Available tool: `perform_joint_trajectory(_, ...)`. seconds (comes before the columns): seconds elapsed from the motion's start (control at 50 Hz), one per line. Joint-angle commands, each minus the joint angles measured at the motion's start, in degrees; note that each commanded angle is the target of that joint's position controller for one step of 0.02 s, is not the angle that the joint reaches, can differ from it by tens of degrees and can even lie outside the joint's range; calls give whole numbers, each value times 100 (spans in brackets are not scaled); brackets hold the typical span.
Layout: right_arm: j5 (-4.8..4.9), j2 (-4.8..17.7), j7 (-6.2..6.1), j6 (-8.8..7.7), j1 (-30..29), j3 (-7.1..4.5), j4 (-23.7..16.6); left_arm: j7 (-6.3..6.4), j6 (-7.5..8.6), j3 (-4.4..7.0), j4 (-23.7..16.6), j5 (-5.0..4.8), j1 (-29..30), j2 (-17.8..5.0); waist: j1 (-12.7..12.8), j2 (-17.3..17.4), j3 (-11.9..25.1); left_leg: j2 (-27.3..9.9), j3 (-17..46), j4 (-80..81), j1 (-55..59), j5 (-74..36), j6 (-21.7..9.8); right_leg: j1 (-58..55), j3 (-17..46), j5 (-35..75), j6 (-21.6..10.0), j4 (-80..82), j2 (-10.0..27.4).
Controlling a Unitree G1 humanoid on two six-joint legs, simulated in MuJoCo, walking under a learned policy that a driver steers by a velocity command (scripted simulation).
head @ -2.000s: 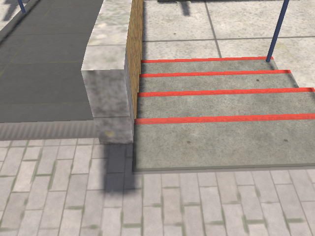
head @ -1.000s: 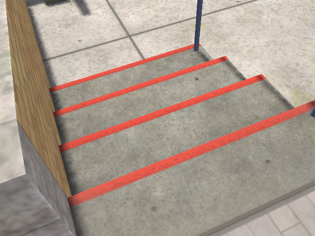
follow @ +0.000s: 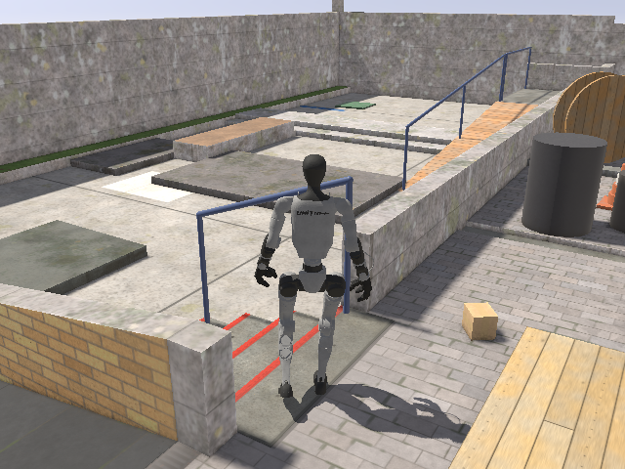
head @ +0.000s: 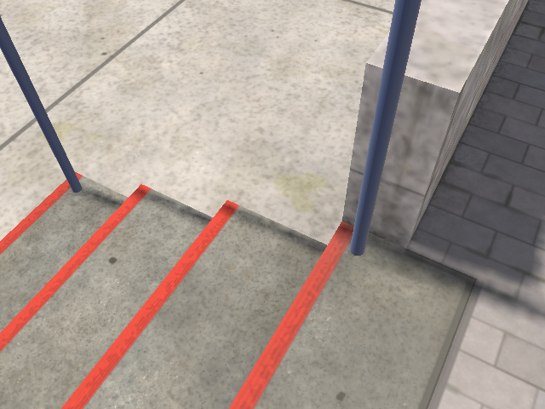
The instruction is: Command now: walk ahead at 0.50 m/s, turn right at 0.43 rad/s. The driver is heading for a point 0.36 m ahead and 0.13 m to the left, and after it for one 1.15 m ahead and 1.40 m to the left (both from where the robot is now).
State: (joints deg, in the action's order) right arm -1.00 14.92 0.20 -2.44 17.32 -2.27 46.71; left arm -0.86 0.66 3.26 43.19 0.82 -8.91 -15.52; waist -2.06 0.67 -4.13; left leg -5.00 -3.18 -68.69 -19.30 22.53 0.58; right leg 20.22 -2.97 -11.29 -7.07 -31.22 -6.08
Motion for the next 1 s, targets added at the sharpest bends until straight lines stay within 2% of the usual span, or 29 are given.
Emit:
perform_joint_trajectory(0.02,-167,602,57,6,246,-93,-355,104,166,156,-34,-58,-570,-590,13,-46,507,-339,413,359,-1224,-329,-20,-1384,1911,1921,-834,1684,1621)
perform_joint_trajectory(0.08,-179,520,150,177,295,-89,-289,50,310,146,123,-115,-784,-617,-10,-258,525,-252,253,816,-1091,-713,56,-1144,1541,2030,-804,1968,1366)
perform_joint_trajectory(0.16,-145,502,260,227,-737,-79,-583,69,326,167,364,-84,-1170,-780,321,-172,69,-155,127,1622,-1658,-1627,85,-1267,1175,2082,-495,2299,1282)
perform_joint_trajectory(0.24,-71,498,291,178,-929,-73,-543,103,468,138,400,60,-1246,-801,411,-328,195,248,270,1730,-1484,-2494,-100,-1590,710,2559,-272,2218,1361)
perform_joint_trajectory(0.32,-87,638,253,111,-1196,-87,-703,199,484,57,485,77,-1313,-655,450,-187,-5,554,145,2180,-1656,-1916,-420,-2345,372,3748,-164,1832,1562)
perform_joint_trajectory(0.36,-70,505,243,145,-1135,-8,-799,263,406,21,557,114,-1226,-710,335,-528,-47,698,-1,2949,-1221,-834,-658,-2566,200,4974,-52,1414,1643)
perform_joint_trajectory(0.38,-63,619,234,159,-930,-35,-754,295,366,23,534,148,-1222,-801,277,-590,115,950,-278,3276,-677,-664,-747,-2583,95,5855,-38,1037,1603)
perform_joint_trajectory(0.4,-75,705,220,162,-393,-80,-607,327,338,35,594,183,-1234,-883,13,-663,446,1105,-285,3440,-171,-507,-856,-2705,50,6459,-12,199,1681)
perform_joint_trajectory(0.42,-116,800,176,101,431,-144,-405,360,299,48,588,172,-1138,-974,-382,-660,811,1041,-6,3918,541,-653,-1011,-2504,-51,6068,41,-943,1674)
perform_joint_trajectory(0.44,-160,1072,110,45,1298,-266,-260,368,289,15,353,116,-796,-943,-871,22,1262,220,1167,4514,1729,-740,-1280,-1481,-319,4350,165,-2730,1372)
perform_joint_trajectory(0.46,-153,1599,59,54,1067,-367,-379,242,368,-86,48,108,-1141,-375,-179,1276,1342,-1250,4023,4537,3299,-1842,-2051,1200,-323,-1290,510,-4555,87)
perform_joint_trajectory(0.48,103,1477,93,69,1011,-391,-374,230,413,-36,30,161,-991,-778,-315,758,1501,-1294,4897,4907,3440,-2015,-2579,2068,698,-1584,438,-5210,61)
perform_joint_trajectory(0.5,82,1280,100,87,586,-363,-514,200,470,-35,-70,101,-680,-896,-168,297,845,-1224,4031,5060,2728,-1835,-2472,2242,877,-973,471,-5030,489)
perform_joint_trajectory(0.54,76,909,111,90,274,-255,-528,203,452,7,-109,95,-406,-918,89,-314,172,-785,3111,5347,1640,-2353,-2045,1949,791,-524,536,-4199,841)
perform_joint_trajectory(0.6,160,854,43,-29,453,-181,-459,164,93,-67,-302,181,-374,-618,296,51,240,-278,2362,5443,1182,-3703,-1656,1544,595,-257,805,-3210,960)
perform_joint_trajectory(0.64,182,960,36,-81,663,-207,-461,63,10,-90,-398,214,-206,-475,220,169,308,-109,2072,5349,1212,-4641,-1576,1651,410,126,928,-2843,938)
perform_joint_trajectory(0.66,135,1172,-35,-102,1049,-265,-441,28,-157,-13,-279,286,-219,-622,83,-461,-52,-597,2320,4750,1665,-7653,-1073,2324,196,201,941,-3077,821)
perform_joint_trajectory(0.68,173,1242,-58,-81,1341,-284,-420,-5,-219,-49,-326,323,-298,-463,62,-401,356,-566,2174,4575,1814,-8356,-753,2249,268,410,938,-3046,850)
perform_joint_trajectory(0.72,209,1200,-187,10,1408,-240,-460,16,-233,-53,-453,201,-37,-371,31,-19,559,-242,1965,4535,1685,-7692,-590,2182,344,756,863,-2915,773)
perform_joint_trajectory(0.74,185,1129,-218,84,1310,-224,-507,-23,-193,-76,-536,178,143,-325,12,292,650,-108,1935,4532,1590,-6959,-659,2127,383,900,845,-2811,758)
perform_joint_trajectory(0.76,182,1080,-250,128,1287,-219,-554,-38,-122,-60,-596,172,324,-360,-50,410,584,-50,1993,4598,1546,-6509,-760,2164,398,1040,848,-2688,727)
perform_joint_trajectory(0.8,166,1084,-234,215,1276,-253,-618,13,-94,-152,-746,181,623,-253,-66,632,555,-73,2072,4559,1563,-6238,-965,2269,400,1198,860,-2737,681)
perform_joint_trajectory(0.86,137,1091,-228,253,1359,-318,-643,-12,23,-196,-991,144,1180,-314,-256,751,369,-94,2353,4582,1834,-5673,-1147,2259,402,928,918,-2086,652)
perform_joint_trajectory(0.88,56,1130,-243,255,1244,-345,-687,-31,104,-156,-943,153,973,-443,-164,942,548,-232,2507,4386,2025,-5796,-1211,2079,594,1254,810,-2334,712)
perform_joint_trajectory(0.92,107,1259,-339,234,1064,-420,-851,24,100,-110,-921,157,849,-635,-95,547,437,-448,2732,4086,2357,-6473,-1102,2220,785,908,799,-1937,775)
perform_joint_trajectory(0.94,122,1214,-323,275,733,-391,-834,87,221,-82,-1000,70,653,-630,159,1067,372,110,2432,3624,2051,-5985,-937,1481,929,532,720,-1288,669)
perform_joint_trajectory(0.96,136,1200,-249,276,224,-408,-1040,122,256,-90,-873,47,163,-588,496,1148,602,398,2290,3162,1471,-6398,-724,309,718,381,607,-616,416)
perform_joint_trajectory(0.98,89,1396,-30,222,-175,-424,-1110,187,219,133,-441,-63,-1328,-1031,1189,1336,1778,453,2294,2393,510,-5314,-906,-2007,146,733,547,-1328,294)
perform_joint_trajectory(1.0,111,968,60,118,-302,-353,-1270,220,213,285,-174,24,-2172,-1384,1632,224,1651,919,2068,848,-582,-3229,-669,-3072,524,257,461,-618,693)
